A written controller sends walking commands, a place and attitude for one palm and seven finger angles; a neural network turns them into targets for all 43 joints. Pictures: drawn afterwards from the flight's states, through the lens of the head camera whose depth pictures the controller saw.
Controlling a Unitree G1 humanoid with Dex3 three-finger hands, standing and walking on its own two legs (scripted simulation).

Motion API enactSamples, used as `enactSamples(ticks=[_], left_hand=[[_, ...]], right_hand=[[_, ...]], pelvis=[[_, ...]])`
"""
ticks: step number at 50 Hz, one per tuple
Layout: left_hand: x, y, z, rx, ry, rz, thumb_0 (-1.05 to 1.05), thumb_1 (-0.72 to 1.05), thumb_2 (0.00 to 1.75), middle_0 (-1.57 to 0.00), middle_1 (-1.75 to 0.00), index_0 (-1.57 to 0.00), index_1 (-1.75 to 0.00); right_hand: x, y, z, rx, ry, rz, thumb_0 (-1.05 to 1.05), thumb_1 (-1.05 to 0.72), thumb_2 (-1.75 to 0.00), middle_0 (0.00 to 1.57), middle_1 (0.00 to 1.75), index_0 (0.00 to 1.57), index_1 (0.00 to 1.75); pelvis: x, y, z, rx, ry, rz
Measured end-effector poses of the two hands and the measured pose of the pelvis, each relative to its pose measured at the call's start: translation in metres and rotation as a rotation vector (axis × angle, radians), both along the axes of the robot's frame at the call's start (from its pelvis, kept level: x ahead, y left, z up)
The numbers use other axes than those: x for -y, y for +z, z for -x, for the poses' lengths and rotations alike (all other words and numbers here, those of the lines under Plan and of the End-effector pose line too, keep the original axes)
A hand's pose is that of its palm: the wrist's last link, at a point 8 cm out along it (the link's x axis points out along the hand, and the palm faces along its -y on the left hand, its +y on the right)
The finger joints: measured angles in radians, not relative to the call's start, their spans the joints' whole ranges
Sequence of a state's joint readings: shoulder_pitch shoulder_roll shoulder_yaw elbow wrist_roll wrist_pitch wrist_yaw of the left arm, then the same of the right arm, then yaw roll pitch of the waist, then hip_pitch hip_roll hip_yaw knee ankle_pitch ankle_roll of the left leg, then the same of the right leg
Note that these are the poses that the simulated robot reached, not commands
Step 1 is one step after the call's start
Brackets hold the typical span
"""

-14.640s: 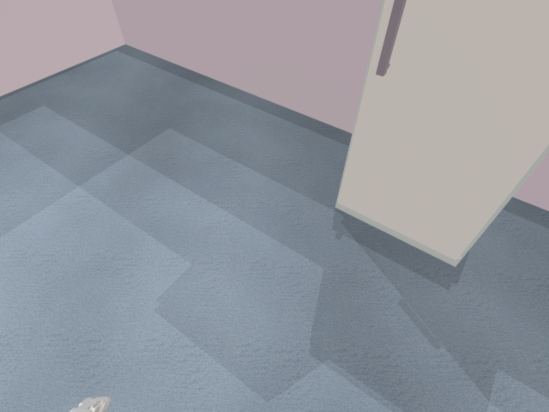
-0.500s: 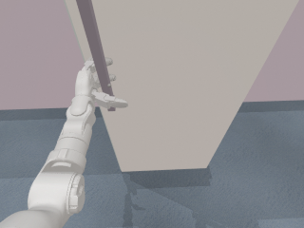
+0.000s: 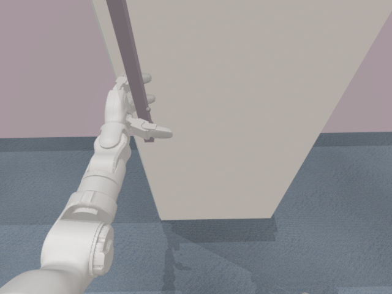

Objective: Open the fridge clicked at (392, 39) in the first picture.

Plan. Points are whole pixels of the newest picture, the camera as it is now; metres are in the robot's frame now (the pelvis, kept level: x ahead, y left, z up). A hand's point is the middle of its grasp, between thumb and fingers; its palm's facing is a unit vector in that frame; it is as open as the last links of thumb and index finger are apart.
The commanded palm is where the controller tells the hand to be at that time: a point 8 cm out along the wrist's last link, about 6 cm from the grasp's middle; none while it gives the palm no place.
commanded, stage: slide the fingers in behind the handle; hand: left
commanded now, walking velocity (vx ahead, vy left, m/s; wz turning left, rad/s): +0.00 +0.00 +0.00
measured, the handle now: (138, 79) +0.51 +0.13 +0.17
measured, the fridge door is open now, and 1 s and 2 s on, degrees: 0 0 0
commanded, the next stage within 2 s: grip the handle and tug to test in 0.06 s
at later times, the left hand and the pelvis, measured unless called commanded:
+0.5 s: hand (147, 108) +0.46 +0.10 +0.14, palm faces +0.01 -1.00 +0.01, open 11.3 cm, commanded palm +0.43 +0.15 +0.15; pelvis +0.00 +0.00 +0.00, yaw +0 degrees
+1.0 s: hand (147, 107) +0.46 +0.10 +0.14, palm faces +0.02 -1.00 +0.00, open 6.0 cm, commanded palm +0.43 +0.14 +0.15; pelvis +0.01 +0.00 +0.00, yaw +0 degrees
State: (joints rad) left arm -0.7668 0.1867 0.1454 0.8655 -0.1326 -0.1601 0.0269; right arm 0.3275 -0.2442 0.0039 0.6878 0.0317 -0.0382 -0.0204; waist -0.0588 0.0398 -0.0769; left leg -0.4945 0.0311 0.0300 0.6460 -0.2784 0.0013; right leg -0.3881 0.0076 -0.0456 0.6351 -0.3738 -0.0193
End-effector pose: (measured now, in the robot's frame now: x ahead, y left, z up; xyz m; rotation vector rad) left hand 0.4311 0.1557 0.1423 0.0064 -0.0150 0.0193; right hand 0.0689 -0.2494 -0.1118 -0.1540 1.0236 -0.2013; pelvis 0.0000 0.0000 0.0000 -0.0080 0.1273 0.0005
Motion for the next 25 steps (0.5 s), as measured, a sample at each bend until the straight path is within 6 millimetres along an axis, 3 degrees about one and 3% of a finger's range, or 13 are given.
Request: enactSamples(ticks=[14,25], left_hand=[[-0.0001,0.0007,-0.0035,-0.003,-0.007,0.003,-0.01,-0.45,0.32,-0.29,-1.21,-0.28,-1.2],[-0.0018,0.0004,-0.004,0.002,-0.012,0.012,-0.01,-0.08,0.48,-0.32,-1.26,-0.32,-1.25]], right_hand=[[0.0021,-0.0002,-0.002,-0.011,0.009,0.008,0.01,-0.91,-0.9,0.2,0.3,0.2,0.3],[0.0053,0.0026,-0.0004,-0.004,-0.01,0.013,0.01,-0.91,-0.9,0.2,0.3,0.2,0.3]], pelvis=[[0.002,-0.0001,-0.0009,-0.003,0.006,0.0],[0.0017,0.0004,-0.0023,-0.002,-0.003,0.0]])
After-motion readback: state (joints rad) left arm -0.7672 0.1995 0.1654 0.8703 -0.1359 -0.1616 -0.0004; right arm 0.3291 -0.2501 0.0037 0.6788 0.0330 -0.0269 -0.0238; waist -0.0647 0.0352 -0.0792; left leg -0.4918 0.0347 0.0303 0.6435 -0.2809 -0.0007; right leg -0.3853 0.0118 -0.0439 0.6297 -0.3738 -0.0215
